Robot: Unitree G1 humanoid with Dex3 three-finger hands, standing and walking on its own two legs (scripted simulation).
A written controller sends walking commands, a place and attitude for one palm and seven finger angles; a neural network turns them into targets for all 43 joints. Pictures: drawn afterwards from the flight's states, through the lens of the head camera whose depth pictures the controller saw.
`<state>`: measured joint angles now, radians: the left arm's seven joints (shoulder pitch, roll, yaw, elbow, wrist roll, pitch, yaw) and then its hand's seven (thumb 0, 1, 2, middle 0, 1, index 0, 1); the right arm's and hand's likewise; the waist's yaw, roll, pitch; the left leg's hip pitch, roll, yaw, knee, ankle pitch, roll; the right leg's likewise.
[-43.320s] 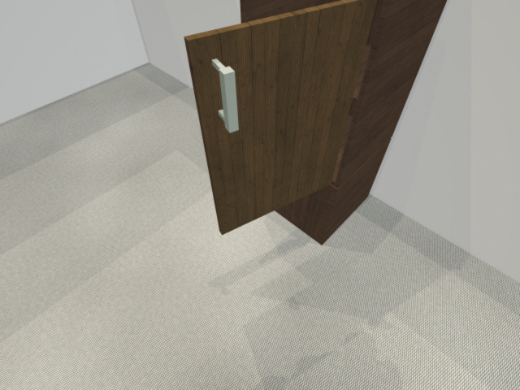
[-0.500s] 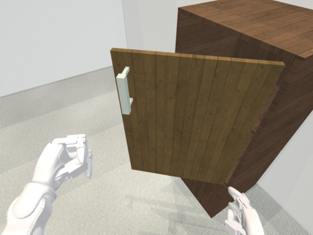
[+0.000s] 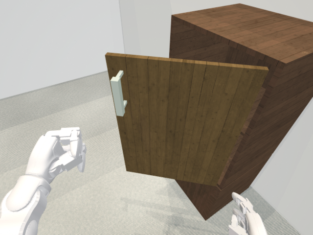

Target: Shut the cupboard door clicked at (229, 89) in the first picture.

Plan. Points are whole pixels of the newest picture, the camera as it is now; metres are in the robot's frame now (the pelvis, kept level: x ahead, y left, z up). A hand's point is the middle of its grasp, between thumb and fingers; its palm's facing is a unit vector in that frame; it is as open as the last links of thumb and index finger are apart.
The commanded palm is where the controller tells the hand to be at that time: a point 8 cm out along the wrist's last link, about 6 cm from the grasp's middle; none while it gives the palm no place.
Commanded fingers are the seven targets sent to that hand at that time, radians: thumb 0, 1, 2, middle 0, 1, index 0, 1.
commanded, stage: raise the hand and make a fist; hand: left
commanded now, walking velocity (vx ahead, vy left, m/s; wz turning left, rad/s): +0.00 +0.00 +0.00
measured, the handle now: (120, 93) +0.46 +0.16 +0.15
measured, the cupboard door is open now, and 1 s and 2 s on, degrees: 48 48 44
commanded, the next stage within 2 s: bring the fist close to the handle in 0.04 s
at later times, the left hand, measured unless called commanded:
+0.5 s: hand (96, 136) +0.29 +0.18 +0.15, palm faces -0.04 -1.00 -0.09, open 3.1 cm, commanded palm +0.26 +0.23 +0.15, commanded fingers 0.00 0.90 0.90 -1.30 -1.50 -1.30 -1.50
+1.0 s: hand (112, 118) +0.35 +0.16 +0.15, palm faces -0.09 -0.99 -0.05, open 3.1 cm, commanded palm +0.33 +0.21 +0.15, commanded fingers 0.00 0.90 0.90 -1.30 -1.50 -1.30 -1.50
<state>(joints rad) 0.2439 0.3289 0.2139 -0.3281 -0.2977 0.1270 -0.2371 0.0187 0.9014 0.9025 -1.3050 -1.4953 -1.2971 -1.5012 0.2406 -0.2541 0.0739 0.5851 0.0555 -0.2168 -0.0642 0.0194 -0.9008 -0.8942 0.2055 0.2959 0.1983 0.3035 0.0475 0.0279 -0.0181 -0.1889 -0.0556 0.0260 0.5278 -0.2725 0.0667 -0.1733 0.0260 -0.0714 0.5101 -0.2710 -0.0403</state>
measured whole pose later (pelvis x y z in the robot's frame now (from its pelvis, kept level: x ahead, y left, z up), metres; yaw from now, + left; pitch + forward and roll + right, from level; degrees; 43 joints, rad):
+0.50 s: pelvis +0.01 -0.03 +0.00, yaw +0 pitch -2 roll +0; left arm 0.01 0.35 0.27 -0.05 -0.31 0.15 -0.31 0.01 0.90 0.90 -1.31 -1.50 -1.30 -1.50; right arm 0.21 -0.28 0.07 0.61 0.08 -0.21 -0.08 0.02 -0.90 -0.89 0.21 0.30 0.20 0.30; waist 0.03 0.06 -0.03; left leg -0.23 -0.02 0.02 0.58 -0.31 0.03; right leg -0.22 0.06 -0.08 0.55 -0.30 -0.07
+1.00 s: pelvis +0.02 -0.01 +0.00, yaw -1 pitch +0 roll +0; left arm -0.17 0.29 0.16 0.04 -0.26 0.13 -0.22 0.02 0.90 0.90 -1.31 -1.50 -1.30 -1.50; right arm 0.21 -0.25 0.07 0.61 0.07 -0.16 -0.08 0.02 -0.90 -0.89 0.21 0.30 0.20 0.30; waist 0.01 0.04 -0.02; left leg -0.24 -0.05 0.03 0.56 -0.32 0.06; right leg -0.23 0.03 -0.06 0.55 -0.32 -0.05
